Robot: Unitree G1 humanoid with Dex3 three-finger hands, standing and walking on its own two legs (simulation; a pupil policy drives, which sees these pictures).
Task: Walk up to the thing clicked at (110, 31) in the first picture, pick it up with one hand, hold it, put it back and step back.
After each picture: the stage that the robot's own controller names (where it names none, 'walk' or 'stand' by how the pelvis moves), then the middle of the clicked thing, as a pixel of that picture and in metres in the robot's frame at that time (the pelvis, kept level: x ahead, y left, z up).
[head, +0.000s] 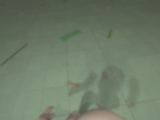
stand; (109, 34) +2.04 -0.40 -0.65
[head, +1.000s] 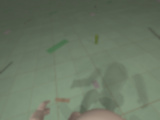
walk; (96, 39) +1.91 +0.05 -0.62
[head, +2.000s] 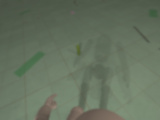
walk; (78, 50) +1.27 +0.35 -0.64
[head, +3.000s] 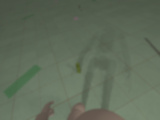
walk; (78, 68) +0.84 +0.31 -0.65
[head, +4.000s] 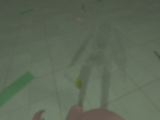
walk; (78, 83) +0.54 +0.21 -0.63
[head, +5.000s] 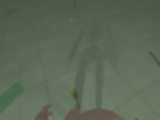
stand; (74, 94) +0.36 +0.20 -0.64
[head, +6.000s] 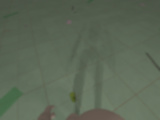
stand; (73, 97) +0.34 +0.22 -0.66
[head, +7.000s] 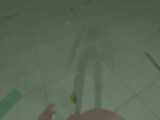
stand; (73, 99) +0.33 +0.22 -0.66
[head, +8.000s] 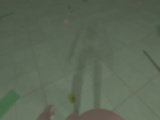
stand; (71, 98) +0.31 +0.24 -0.66
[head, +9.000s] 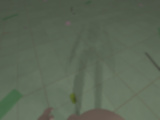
stand; (73, 98) +0.33 +0.22 -0.66
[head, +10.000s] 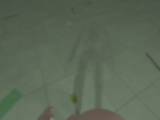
stand; (73, 99) +0.33 +0.21 -0.66
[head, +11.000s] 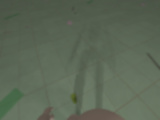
stand; (74, 98) +0.33 +0.21 -0.66
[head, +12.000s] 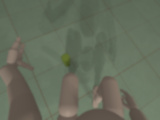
go down; (66, 61) +0.43 +0.21 -0.32
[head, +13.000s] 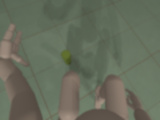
go down; (67, 58) +0.44 +0.21 -0.27
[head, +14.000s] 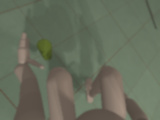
close in; (46, 52) +0.43 +0.25 -0.17
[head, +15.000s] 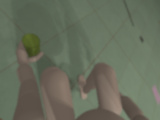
close; (33, 50) +0.43 +0.27 -0.16
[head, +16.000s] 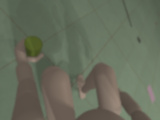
lift; (33, 50) +0.42 +0.27 -0.17
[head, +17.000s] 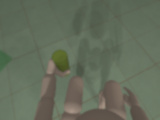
lift; (63, 65) +0.34 +0.21 +0.00
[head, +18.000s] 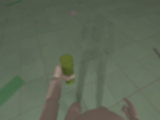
hold; (68, 71) +0.32 +0.18 +0.04
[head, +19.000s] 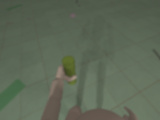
hold; (70, 72) +0.32 +0.16 +0.04
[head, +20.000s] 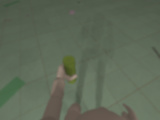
crouch; (70, 71) +0.33 +0.16 +0.03
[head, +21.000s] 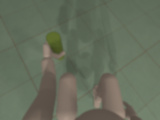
crouch; (57, 49) +0.47 +0.21 -0.05
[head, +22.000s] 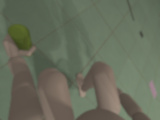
lower; (24, 44) +0.46 +0.29 -0.17
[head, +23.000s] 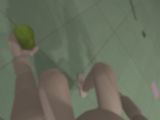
lower; (27, 44) +0.45 +0.28 -0.17
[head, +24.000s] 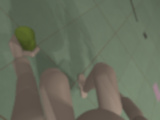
lower; (28, 45) +0.45 +0.28 -0.16
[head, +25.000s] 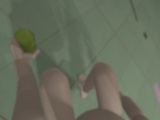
lower; (29, 47) +0.44 +0.28 -0.17
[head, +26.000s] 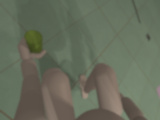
draw back; (35, 47) +0.44 +0.26 -0.16
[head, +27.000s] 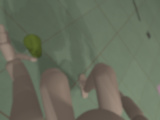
withdraw; (35, 49) +0.44 +0.26 -0.17
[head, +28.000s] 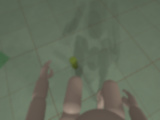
walk; (74, 63) +0.46 +0.19 -0.36
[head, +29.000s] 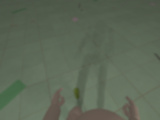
stand; (76, 93) +0.39 +0.17 -0.60
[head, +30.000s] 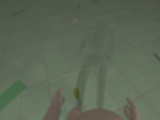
stand; (76, 93) +0.39 +0.18 -0.60
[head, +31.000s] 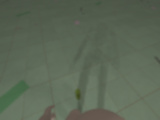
stand; (78, 94) +0.40 +0.17 -0.64
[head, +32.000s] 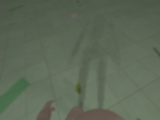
walk; (78, 89) +0.42 +0.17 -0.64
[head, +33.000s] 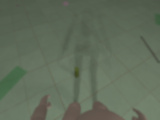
walk; (76, 72) +0.59 +0.17 -0.64
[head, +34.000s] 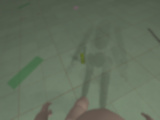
walk; (82, 58) +0.92 +0.26 -0.63
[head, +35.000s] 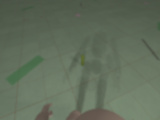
stand; (82, 60) +1.02 +0.19 -0.65
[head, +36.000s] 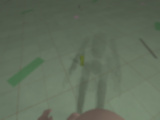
stand; (82, 61) +1.04 +0.21 -0.66
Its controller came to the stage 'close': yes
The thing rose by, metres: 0.68
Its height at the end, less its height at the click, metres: +0.00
